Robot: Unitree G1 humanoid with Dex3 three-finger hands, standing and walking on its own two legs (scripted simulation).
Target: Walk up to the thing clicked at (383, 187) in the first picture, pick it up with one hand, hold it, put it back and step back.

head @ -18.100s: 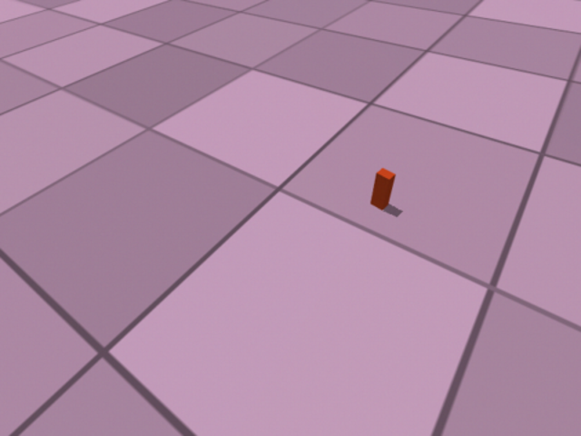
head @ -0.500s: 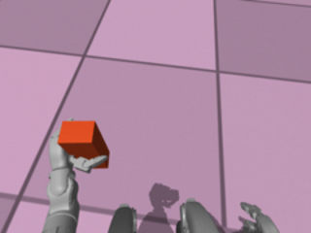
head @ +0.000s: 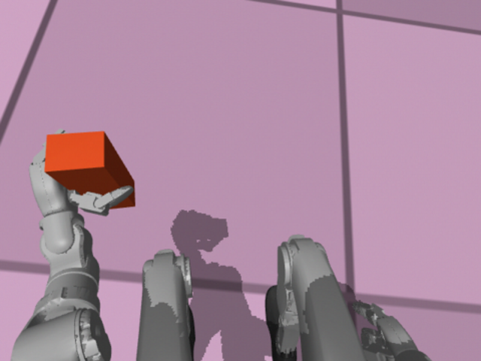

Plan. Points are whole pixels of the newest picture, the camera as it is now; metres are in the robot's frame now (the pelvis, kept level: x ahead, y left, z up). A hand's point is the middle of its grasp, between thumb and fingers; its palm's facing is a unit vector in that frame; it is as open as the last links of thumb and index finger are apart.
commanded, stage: crouch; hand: left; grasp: from the side
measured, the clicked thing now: (99, 177) +0.43 +0.22 -0.06
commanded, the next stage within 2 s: lower in 0.90 s
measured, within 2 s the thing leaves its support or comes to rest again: neither
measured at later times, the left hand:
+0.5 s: hand (114, 185) +0.45 +0.23 -0.16, palm faces +0.22 -0.98 -0.02, open 10.0 cm
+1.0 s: hand (121, 190) +0.46 +0.23 -0.22, palm faces +0.19 -0.98 -0.04, open 10.0 cm
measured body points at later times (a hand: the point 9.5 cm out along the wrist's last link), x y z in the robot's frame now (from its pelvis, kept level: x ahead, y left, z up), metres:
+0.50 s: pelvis -0.02 +0.01 -0.11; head +0.19 +0.07 +0.28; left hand +0.43 +0.28 -0.16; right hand +0.07 -0.27 -0.22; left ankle +0.07 +0.13 -0.41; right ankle +0.09 -0.13 -0.41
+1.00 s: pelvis -0.02 +0.01 -0.13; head +0.22 +0.08 +0.24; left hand +0.44 +0.28 -0.21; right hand +0.06 -0.27 -0.23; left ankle +0.07 +0.13 -0.41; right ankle +0.09 -0.13 -0.41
